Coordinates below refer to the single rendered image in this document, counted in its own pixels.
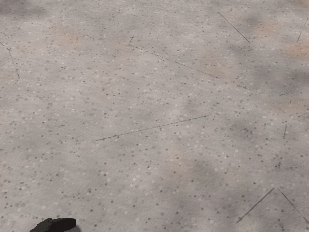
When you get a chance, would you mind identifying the left robot hand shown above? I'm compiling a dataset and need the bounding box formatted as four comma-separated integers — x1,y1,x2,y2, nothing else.
30,217,76,232

